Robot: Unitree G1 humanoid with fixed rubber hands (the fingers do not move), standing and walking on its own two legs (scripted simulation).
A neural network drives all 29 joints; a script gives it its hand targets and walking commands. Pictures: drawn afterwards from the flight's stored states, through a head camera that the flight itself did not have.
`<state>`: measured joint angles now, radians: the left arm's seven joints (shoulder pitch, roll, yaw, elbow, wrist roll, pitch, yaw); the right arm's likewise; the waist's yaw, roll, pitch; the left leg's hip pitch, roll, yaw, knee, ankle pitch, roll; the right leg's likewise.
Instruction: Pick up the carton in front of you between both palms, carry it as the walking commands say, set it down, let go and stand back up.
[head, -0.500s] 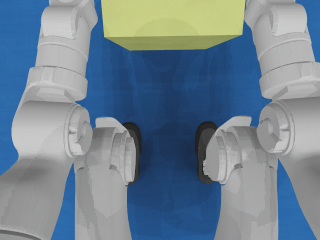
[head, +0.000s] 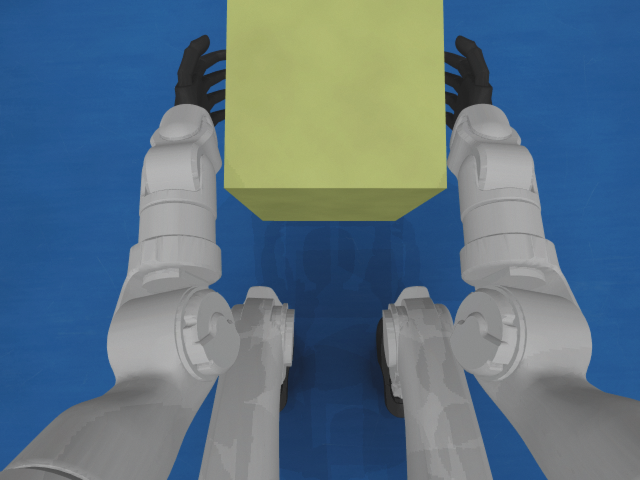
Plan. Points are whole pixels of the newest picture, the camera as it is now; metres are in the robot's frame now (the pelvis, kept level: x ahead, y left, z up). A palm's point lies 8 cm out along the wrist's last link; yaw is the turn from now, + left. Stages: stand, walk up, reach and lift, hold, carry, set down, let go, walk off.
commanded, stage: reach and lift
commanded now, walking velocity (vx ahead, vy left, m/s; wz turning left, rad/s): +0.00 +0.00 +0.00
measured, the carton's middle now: (331, 131) +0.52 +0.01 -0.12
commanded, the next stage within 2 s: none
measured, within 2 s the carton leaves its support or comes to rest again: neither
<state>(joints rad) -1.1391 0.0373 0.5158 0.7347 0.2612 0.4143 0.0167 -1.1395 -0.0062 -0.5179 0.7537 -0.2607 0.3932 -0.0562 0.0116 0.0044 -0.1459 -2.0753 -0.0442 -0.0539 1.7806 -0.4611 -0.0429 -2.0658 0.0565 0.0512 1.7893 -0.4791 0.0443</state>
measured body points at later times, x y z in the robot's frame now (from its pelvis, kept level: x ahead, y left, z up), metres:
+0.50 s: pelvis +0.04 +0.01 +0.12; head +0.22 +0.01 +0.53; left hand +0.49 +0.15 +0.09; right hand +0.48 -0.15 +0.08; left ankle +0.12 +0.13 -0.44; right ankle +0.12 -0.13 -0.44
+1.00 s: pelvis +0.08 +0.00 +0.25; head +0.14 +0.00 +0.70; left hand +0.43 +0.16 +0.24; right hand +0.43 -0.15 +0.24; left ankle +0.12 +0.13 -0.44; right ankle +0.12 -0.13 -0.44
